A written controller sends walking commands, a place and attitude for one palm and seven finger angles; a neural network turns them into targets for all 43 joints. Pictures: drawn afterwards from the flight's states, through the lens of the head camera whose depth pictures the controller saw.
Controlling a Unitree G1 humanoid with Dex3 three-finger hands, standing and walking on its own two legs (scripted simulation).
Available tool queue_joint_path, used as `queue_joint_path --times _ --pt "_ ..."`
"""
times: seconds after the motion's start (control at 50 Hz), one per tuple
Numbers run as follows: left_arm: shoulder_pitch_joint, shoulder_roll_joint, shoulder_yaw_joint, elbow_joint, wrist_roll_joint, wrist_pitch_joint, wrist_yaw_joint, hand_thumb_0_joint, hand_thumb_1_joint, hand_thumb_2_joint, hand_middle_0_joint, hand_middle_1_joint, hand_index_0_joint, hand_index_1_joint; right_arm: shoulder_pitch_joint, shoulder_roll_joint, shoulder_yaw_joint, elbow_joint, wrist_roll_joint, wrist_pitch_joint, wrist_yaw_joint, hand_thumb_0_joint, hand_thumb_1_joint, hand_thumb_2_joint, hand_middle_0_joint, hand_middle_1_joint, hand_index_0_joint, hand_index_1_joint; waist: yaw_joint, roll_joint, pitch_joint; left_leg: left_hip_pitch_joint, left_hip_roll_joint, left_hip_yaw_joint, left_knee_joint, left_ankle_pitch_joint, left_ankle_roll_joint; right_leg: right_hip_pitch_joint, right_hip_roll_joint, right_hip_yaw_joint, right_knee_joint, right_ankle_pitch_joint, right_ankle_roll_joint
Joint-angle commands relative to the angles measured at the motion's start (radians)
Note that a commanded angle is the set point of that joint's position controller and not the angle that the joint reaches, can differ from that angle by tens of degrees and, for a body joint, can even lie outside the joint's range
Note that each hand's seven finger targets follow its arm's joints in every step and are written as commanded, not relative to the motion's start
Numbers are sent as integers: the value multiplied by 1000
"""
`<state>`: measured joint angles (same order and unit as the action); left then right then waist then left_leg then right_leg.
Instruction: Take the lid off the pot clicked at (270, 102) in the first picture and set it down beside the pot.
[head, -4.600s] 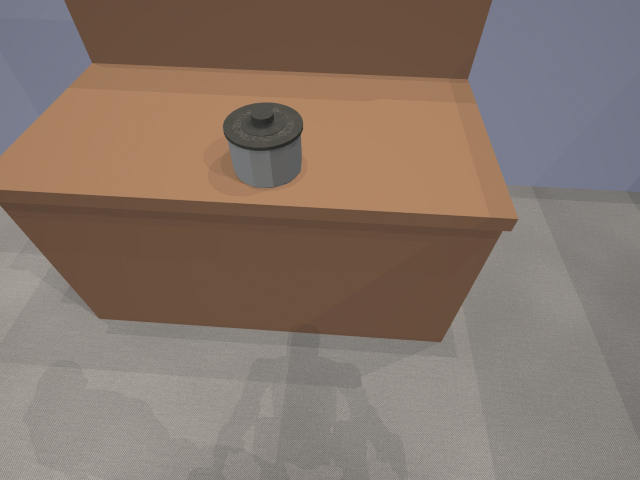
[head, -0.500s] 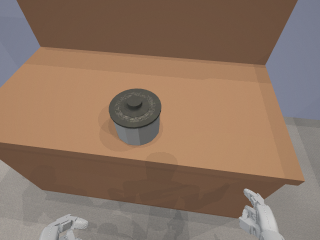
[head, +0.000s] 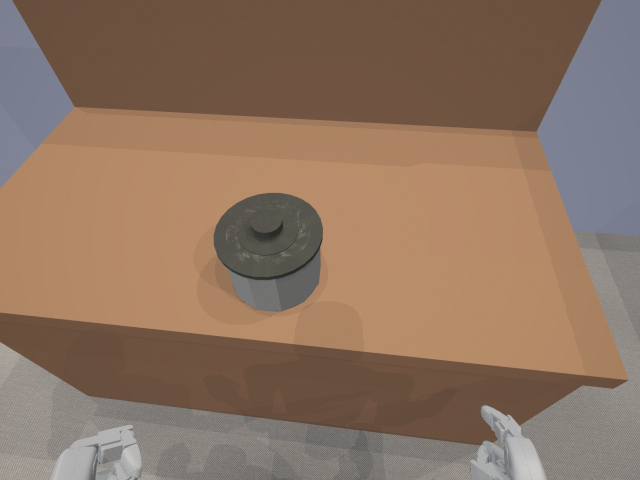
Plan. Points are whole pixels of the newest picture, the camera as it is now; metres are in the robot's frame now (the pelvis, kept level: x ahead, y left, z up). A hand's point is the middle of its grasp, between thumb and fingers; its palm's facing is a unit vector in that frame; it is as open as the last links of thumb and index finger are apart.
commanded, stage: raise the hand higher, near the body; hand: left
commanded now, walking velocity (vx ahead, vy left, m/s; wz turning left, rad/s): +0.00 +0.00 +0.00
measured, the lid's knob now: (266, 223) +0.47 +0.13 +0.02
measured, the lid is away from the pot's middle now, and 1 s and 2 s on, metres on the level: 0.00 0.00 0.00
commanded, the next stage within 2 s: reach forward and open the fingers in 0.50 s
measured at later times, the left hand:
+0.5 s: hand (100, 426) +0.15 +0.24 +0.07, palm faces +0.25 -0.87 -0.42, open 3.1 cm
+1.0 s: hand (63, 430) +0.15 +0.26 +0.08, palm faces -0.33 -0.08 -0.94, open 3.3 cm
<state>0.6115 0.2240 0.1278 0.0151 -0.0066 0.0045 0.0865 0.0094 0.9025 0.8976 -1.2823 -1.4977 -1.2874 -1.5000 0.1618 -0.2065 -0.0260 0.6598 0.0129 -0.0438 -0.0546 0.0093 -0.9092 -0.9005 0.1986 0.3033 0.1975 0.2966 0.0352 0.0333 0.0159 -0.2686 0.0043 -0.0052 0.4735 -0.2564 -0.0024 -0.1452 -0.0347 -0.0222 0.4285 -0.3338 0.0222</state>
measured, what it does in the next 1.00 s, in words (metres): stands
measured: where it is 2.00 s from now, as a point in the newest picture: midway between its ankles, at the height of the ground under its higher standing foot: outside the picture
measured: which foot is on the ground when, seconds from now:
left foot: down 0.00-1.00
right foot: down 0.00-1.00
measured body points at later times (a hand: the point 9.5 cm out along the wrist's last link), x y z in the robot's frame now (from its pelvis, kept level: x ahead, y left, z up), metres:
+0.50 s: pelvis -0.01 +0.00 +0.00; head +0.02 -0.01 +0.45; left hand +0.14 +0.28 +0.09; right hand +0.20 -0.20 -0.08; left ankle -0.01 +0.12 -0.74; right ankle -0.07 -0.13 -0.74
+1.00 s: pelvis -0.04 +0.00 -0.01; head -0.01 -0.04 +0.44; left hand +0.16 +0.27 +0.13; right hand +0.17 -0.23 -0.11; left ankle -0.01 +0.12 -0.74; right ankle -0.07 -0.13 -0.74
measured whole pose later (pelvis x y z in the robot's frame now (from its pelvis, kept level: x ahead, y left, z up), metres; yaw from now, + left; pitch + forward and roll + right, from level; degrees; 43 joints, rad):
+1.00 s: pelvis -0.04 +0.00 -0.01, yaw +1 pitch +3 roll -1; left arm 0.44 0.69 0.12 -0.36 0.68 -0.03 -0.22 0.00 0.58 0.95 -1.10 -1.20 -1.10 -1.20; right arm 0.13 -0.31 -0.01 0.52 0.04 0.13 -0.06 0.01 -0.91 -0.90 0.20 0.30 0.20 0.30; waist 0.06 0.13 0.01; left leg -0.37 0.01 -0.03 0.55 -0.23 0.00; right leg -0.24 -0.03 -0.04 0.50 -0.32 0.03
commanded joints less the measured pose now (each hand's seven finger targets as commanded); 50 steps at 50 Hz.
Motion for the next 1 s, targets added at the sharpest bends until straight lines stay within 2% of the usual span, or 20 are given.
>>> queue_joint_path --times 0.0,0.08,0.14,0.18,0.34,0.38,0.44,0.58,0.6,0.62,0.64,0.68,0.7,0.76,0.84,0.88,0.9,0.92,0.94,0.98 --pt "86 132 77 -256 -7 -67 5 0 900 900 -1300 -1500 -1300 -1500 -100 -103 -29 -174 2 -61 -11 0 -900 -900 200 300 200 300 14 -36 -139 218 0 25 -10 429 48 -52 25 -67 -49 420 -21" --pt "84 179 126 -304 -3 -77 2 0 900 900 -1300 -1500 -1300 -1500 -111 -109 -29 -173 -4 -55 -13 0 -900 -900 200 300 200 300 23 -30 -136 233 -3 22 -17 434 49 -53 29 -62 -68 428 -21" --pt "71 143 88 -363 -9 -87 -5 0 900 900 -1300 -1500 -1300 -1500 -108 -100 -22 -192 -2 -56 -15 0 -900 -900 200 300 200 300 15 -1 -119 237 4 25 -27 413 46 -54 26 -65 -73 393 -18" --pt "54 201 149 -404 -5 -97 -1 0 900 900 -1300 -1500 -1300 -1500 -117 -107 -22 -189 -8 -56 -15 0 -900 -900 200 300 200 300 28 -8 -117 242 2 20 -33 406 44 -53 33 -64 -86 388 -24" --pt "61 158 114 -513 -16 -123 -12 0 900 900 -1300 -1500 -1300 -1500 -122 -87 -9 -216 -6 -60 -10 0 -900 -900 200 300 200 300 21 25 -95 233 14 22 -47 362 39 -41 28 -66 -91 344 -21" --pt "58 228 191 -522 -13 -127 -4 0 900 900 -1300 -1500 -1300 -1500 -132 -101 -13 -207 -9 -58 -10 0 -900 -900 200 300 200 300 36 0 -112 238 14 22 -45 356 37 -39 36 -60 -102 353 -24" --pt "37 176 132 -587 -20 -141 -8 0 900 900 -1300 -1500 -1300 -1500 -133 -85 -3 -221 -5 -68 -9 0 -900 -900 200 300 200 300 24 38 -103 236 18 25 -45 336 38 -38 27 -59 -97 331 -22" --pt "20 247 231 -610 -22 -165 0 0 900 900 -1300 -1500 -1300 -1500 -148 -100 -10 -201 -6 -75 -7 0 -900 -900 200 300 200 300 39 -18 -105 227 21 22 -43 307 36 -43 34 -54 -109 330 -23" --pt "-66 518 169 -694 419 -91 21 0 886 879 -1272 -1496 -1272 -1496 -97 -187 -2 -223 -29 -12 3 0 -900 -900 200 300 200 300 18 57 -137 113 4 39 12 383 56 -107 45 -24 3 374 -16" --pt "-66 409 157 -740 424 -50 31 0 871 859 -1245 -1489 -1245 -1489 -116 -142 -8 -271 -27 20 16 0 -900 -900 200 300 200 300 33 125 -166 101 5 45 23 448 54 -112 40 -55 28 370 -28" --pt "1 429 139 -674 534 -13 32 0 857 838 -1220 -1479 -1220 -1479 -108 -147 -18 -255 -24 49 30 0 -900 -900 200 300 200 300 50 127 -170 107 18 39 41 455 49 -126 51 -45 38 330 -35" --pt "111 478 172 -587 665 61 6 0 799 858 -1177 -1444 -1177 -1444 -160 -156 -28 -277 -7 115 56 0 -900 -900 200 300 200 300 71 52 -157 55 11 38 64 398 44 -124 67 -27 40 350 -47" --pt "40 511 156 -607 706 70 -13 0 768 873 -1160 -1419 -1160 -1419 -155 -169 -20 -290 -2 141 62 0 -900 -900 200 300 200 300 49 8 -173 42 7 36 68 350 44 -126 59 -29 47 335 -41" --pt "-82 659 195 -622 772 66 -71 0 672 922 -1122 -1315 -1122 -1315 -166 -191 -9 -311 9 156 45 0 -900 -900 200 300 200 300 44 21 -234 50 -14 8 81 264 54 -134 44 -13 29 283 -20" --pt "-131 619 114 -548 707 41 -214 0 550 977 -1084 -1153 -1084 -1153 -171 -178 -7 -309 34 137 19 0 -900 -900 200 300 200 300 7 -48 -158 39 -33 -2 77 234 65 -144 32 -14 1 349 5" --pt "-178 687 187 -555 685 -2 -267 0 493 996 -1061 -1079 -1061 -1079 -186 -193 -3 -320 27 119 7 0 -900 -900 200 300 200 300 20 -62 -176 81 -37 3 79 240 71 -158 35 -9 -24 372 6" --pt "-240 648 133 -560 673 -25 -277 0 466 1003 -1046 -1049 -1046 -1049 -158 -176 -3 -316 36 113 0 0 -900 -900 200 300 200 300 1 -63 -175 84 -35 5 68 223 72 -133 27 -23 -15 349 11" --pt "-303 703 185 -554 674 -57 -283 0 439 1009 -1029 -1023 -1029 -1023 -148 -188 0 -301 20 115 -9 0 -900 -900 200 300 200 300 12 -57 -194 113 -42 3 62 238 71 -161 29 -30 -33 326 12" --pt "-326 666 147 -531 678 -70 -282 0 412 1013 -1010 -1001 -1010 -1001 -152 -170 -4 -306 28 107 -12 0 -900 -900 200 300 200 300 8 -31 -160 117 -35 -1 47 215 69 -158 31 -33 -36 281 7" --pt "-337 751 249 -493 718 -96 -272 0 361 1019 -970 -962 -970 -962 -172 -176 0 -299 11 98 -7 0 -900 -900 200 300 200 300 38 5 -175 146 -36 -3 45 251 67 -168 44 -29 -53 275 -13"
